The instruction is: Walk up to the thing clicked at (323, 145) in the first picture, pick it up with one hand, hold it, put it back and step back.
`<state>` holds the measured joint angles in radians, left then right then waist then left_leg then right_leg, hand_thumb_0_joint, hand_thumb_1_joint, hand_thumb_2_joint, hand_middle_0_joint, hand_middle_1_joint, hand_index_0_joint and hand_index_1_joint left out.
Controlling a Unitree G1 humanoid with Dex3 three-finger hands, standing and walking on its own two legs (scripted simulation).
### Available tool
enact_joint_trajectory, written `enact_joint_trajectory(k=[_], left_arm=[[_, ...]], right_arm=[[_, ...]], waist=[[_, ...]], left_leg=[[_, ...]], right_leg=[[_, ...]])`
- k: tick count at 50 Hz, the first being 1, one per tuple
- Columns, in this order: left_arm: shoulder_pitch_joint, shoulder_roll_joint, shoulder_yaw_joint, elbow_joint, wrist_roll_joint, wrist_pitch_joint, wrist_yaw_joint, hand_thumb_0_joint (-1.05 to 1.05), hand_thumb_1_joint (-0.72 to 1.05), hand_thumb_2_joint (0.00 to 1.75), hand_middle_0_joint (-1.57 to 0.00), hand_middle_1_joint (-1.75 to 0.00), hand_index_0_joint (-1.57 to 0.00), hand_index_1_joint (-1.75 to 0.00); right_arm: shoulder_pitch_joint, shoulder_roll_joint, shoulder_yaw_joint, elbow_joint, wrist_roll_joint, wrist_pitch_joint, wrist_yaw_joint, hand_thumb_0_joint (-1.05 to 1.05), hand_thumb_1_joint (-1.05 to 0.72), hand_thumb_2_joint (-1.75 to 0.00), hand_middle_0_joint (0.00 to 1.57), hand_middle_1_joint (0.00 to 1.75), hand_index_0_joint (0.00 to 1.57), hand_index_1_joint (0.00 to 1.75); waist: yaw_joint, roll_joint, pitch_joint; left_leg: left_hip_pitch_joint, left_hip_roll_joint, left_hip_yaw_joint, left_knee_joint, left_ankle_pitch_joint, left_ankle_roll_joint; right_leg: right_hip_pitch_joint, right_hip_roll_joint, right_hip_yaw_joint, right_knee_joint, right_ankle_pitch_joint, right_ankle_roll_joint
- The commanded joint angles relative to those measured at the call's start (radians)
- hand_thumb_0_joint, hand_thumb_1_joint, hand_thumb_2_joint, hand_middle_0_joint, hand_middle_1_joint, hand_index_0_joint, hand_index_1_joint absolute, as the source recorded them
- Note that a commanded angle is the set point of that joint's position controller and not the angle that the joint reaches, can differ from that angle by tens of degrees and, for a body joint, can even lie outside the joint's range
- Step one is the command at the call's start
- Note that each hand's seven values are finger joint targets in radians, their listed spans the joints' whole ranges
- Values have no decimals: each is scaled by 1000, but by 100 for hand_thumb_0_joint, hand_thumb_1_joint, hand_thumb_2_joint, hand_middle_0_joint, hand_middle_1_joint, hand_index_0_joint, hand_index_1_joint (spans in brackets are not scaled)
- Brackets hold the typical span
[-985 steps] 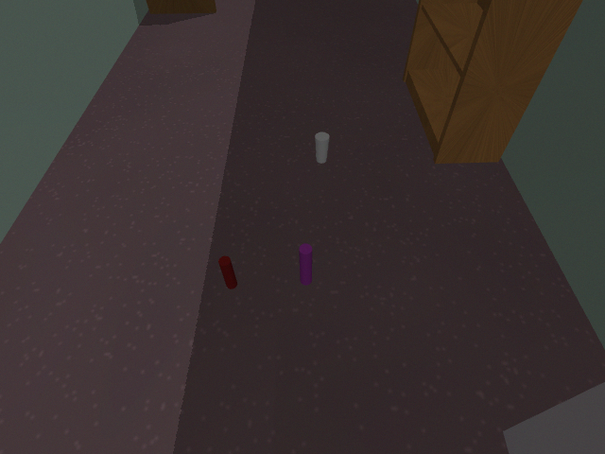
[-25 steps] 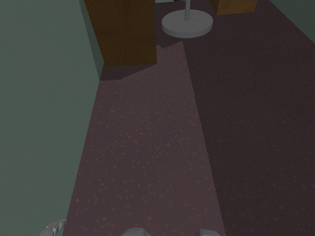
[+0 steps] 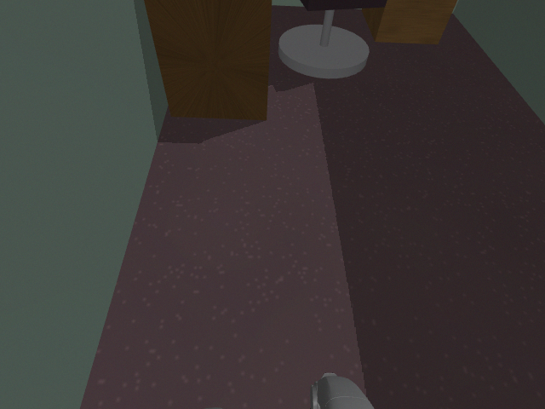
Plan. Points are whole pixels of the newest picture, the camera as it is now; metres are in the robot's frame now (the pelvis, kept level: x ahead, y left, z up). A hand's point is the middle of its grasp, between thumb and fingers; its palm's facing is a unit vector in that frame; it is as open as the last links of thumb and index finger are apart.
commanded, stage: walk up
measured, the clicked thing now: out of the picture -0.25 -0.84 -0.69
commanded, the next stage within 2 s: stand in 0.82 s
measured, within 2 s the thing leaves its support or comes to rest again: neither
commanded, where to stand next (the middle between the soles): +0.10 -0.03 m, yaw +0 degrees
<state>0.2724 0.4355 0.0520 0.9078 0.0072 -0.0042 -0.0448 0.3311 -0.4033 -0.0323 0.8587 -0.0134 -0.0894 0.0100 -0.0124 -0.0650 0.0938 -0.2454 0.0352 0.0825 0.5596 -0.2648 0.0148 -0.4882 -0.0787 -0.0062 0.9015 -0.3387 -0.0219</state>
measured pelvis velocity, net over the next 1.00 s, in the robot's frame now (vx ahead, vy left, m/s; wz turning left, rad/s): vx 0.05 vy -0.03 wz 0.03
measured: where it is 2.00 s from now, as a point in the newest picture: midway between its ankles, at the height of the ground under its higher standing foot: outside the picture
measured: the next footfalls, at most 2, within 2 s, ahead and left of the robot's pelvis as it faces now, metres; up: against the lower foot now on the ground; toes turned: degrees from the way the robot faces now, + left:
right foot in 0.12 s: +0.14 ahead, -0.16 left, +0.00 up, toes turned -3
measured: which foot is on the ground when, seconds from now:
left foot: down 0.00-1.00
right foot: up 0.00-0.10, down 0.12-1.00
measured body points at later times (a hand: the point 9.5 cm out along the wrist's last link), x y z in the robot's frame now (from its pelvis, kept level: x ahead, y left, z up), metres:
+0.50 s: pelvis +0.04 -0.03 +0.00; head +0.05 -0.04 +0.45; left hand +0.15 +0.26 -0.12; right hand +0.11 -0.34 -0.13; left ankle +0.03 +0.11 -0.73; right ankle +0.10 -0.16 -0.73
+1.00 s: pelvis +0.05 -0.03 +0.01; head +0.06 -0.03 +0.46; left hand +0.11 +0.28 -0.12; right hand +0.15 -0.33 -0.12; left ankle +0.03 +0.11 -0.73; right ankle +0.10 -0.16 -0.73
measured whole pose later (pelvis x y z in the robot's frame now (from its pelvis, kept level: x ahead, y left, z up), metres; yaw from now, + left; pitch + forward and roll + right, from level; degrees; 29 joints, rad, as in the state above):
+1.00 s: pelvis +0.05 -0.03 +0.01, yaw +2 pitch -2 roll +0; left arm 0.08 0.36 0.01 1.19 0.01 -0.01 -0.02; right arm 0.08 -0.36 0.00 1.15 -0.01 -0.01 0.01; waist 0.01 0.00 0.05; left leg -0.10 0.04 0.00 0.35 -0.22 -0.04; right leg -0.21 -0.05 -0.07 0.36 -0.12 0.01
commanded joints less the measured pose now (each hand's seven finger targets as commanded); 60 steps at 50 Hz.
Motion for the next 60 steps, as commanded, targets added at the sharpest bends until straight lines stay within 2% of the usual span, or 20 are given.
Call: enact_joint_trajectory(k=[1, 3, 5, 6, 7, 8, 9, 10, 12, 13, 14, 15, 18, 25, 28, 34, 37, 45, 56, 60], left_arm=[[12, 130, 36, -35, -9, -20, 24, 0, 90, 90, -20, -30, -20, -30], [14, 129, 35, -17, -11, -24, 33, 0, 90, 90, -20, -30, -20, -30], [10, 155, 38, 2, -3, -35, 40, 0, 90, 90, -20, -30, -20, -30], [-8, 217, 52, -2, 5, -45, 45, 0, 90, 90, -20, -30, -20, -30], [-62, 246, 50, -19, -6, -49, 46, 0, 90, 90, -20, -30, -20, -30], [-103, 253, 43, -19, -9, -44, 45, 0, 90, 90, -20, -30, -20, -30], [-120, 230, 35, -13, -6, -40, 46, 0, 90, 90, -20, -30, -20, -30], [-143, 223, 28, -10, 0, -35, 50, 0, 90, 90, -20, -30, -20, -30], [-201, 199, 18, -4, -2, -22, 48, 0, 90, 90, -20, -30, -20, -30], [-203, 161, 6, -4, -8, -17, 45, 0, 90, 90, -20, -30, -20, -30], [-199, 134, 0, 10, -14, -13, 42, 0, 90, 90, -20, -30, -20, -30], [-187, 154, 8, 38, -12, -15, 42, 0, 90, 90, -20, -30, -20, -30], [-244, 157, 9, 67, -8, -28, 42, 0, 90, 90, -20, -30, -20, -30], [-278, 135, 1, 133, -12, -25, 40, 0, 90, 90, -20, -30, -20, -30], [-300, 130, -1, 149, -14, -21, 37, 0, 90, 90, -20, -30, -20, -30], [-290, 123, -2, 184, -12, -19, 33, 0, 90, 90, -20, -30, -20, -30], [-299, 124, -3, 196, -8, -18, 33, 0, 90, 90, -20, -30, -20, -30], [-272, 135, -11, 210, 2, -30, 42, 0, 90, 90, -20, -30, -20, -30], [-243, 125, -13, 212, -2, -35, 47, 0, 90, 90, -20, -30, -20, -30], [-246, 133, -11, 212, 0, -33, 48, 0, 90, 90, -20, -30, -20, -30]], right_arm=[[-35, -251, -63, -57, 8, 0, -24, 0, -90, -90, 20, 30, 20, 30], [-60, -246, -59, -55, 20, 19, -27, 0, -90, -90, 20, 30, 20, 30], [-94, -207, -40, -56, 31, 36, -26, 0, -90, -90, 20, 30, 20, 30], [-59, -158, -24, -54, 35, 38, -25, 0, -90, -90, 20, 30, 20, 30], [-20, -127, -11, -33, 38, 49, -29, 0, -90, -90, 20, 30, 20, 30], [-50, -178, -28, 3, 32, 60, -39, 0, -90, -90, 20, 30, 20, 30], [-58, -187, -29, 25, 30, 63, -38, 0, -90, -90, 20, 30, 20, 30], [-60, -188, -28, 44, 36, 60, -35, 0, -90, -90, 20, 30, 20, 30], [5, -185, -28, 107, 31, 48, -34, 0, -90, -90, 20, 30, 20, 30], [-15, -204, -33, 117, 16, 44, -34, 0, -90, -90, 20, 30, 20, 30], [-105, -235, -35, 103, 9, 39, -31, 0, -90, -90, 20, 30, 20, 30], [-176, -238, -28, 103, 16, 39, -23, 0, -90, -90, 20, 30, 20, 30], [-157, -181, -3, 151, 15, 42, -20, 0, -90, -90, 20, 30, 20, 30], [-228, -181, 5, 209, 12, 40, -16, 0, -90, -90, 20, 30, 20, 30], [-239, -181, 6, 228, 9, 44, -16, 0, -90, -90, 20, 30, 20, 30], [-268, -185, 6, 242, 7, 42, -17, 0, -90, -90, 20, 30, 20, 30], [-276, -185, 2, 242, 8, 47, -16, 0, -90, -90, 20, 30, 20, 30], [-289, -175, -11, 237, 3, 61, -11, 0, -90, -90, 20, 30, 20, 30], [-287, -166, -10, 235, 3, 61, -12, 0, -90, -90, 20, 30, 20, 30], [-284, -155, -6, 236, 5, 64, -11, 0, -90, -90, 20, 30, 20, 30]], waist=[[14, 234, -83], [26, 213, -121], [48, 142, -135], [33, -9, -172], [13, -91, -192], [23, -113, -159], [20, -107, -136], [11, -118, -124], [-30, -147, -140], [-23, -85, -149], [10, 14, -141], [41, 12, -118], [9, -20, -148], [25, 30, -154], [25, 49, -129], [31, 79, -149], [25, 63, -117], [16, 67, -113], [15, 67, -145], [14, 53, -130]], left_leg=[[-40, 204, -115, -73, 587, 160], [-32, 179, -103, 15, 544, 142], [-105, 130, -82, 106, 300, 82], [-174, 79, -50, 198, 133, 40], [-155, -2, -50, 265, -152, 4], [-101, 1, -62, 295, -303, 11], [-92, 8, -84, 287, -322, 13], [-101, 9, -87, 225, -282, 14], [25, 16, -75, 3, -31, 11], [70, 61, -146, -71, 36, 19], [-13, 122, -250, -123, -10, 47], [-77, 128, -229, -99, -25, 60], [-6, 55, -127, -95, 30, 21], [45, 80, -138, -184, 123, 16], [36, 82, -142, -220, 86, 12], [48, 100, -152, -266, 127, 9], [47, 93, -151, -273, 91, 8], [62, 93, -160, -289, 65, -10], [90, 101, -155, -289, 173, -12], [92, 101, -157, -297, 149, -15]], right_leg=[[146, 17, -39, -145, 94, -1], [216, 46, -59, -249, 164, -8], [327, 34, -25, -378, 299, -34], [388, -106, 153, -412, 410, -71], [322, -272, 373, -489, 370, -182], [234, -292, 402, -498, 301, -231], [195, -260, 358, -507, 238, -210], [206, -214, 298, -485, 214, -184], [148, -154, 189, -424, 213, -108], [112, -123, 154, -388, 200, -68], [160, -60, 91, -372, 140, -24], [234, -42, 76, -405, 85, -18], [266, -107, 141, -478, 126, -45], [330, -81, 84, -534, 209, -16], [332, -78, 81, -566, 145, -9], [387, -69, 55, -566, 236, 1], [367, -69, 56, -594, 202, 9], [364, -68, 63, -618, 170, 13], [410, -73, 40, -592, 333, 16], [398, -71, 41, -598, 274, 18]])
